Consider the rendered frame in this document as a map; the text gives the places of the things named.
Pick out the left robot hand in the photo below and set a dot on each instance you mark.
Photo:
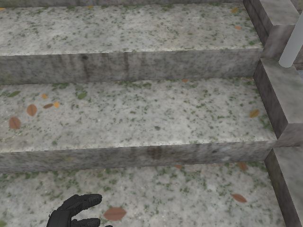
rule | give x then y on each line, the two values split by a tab
62	217

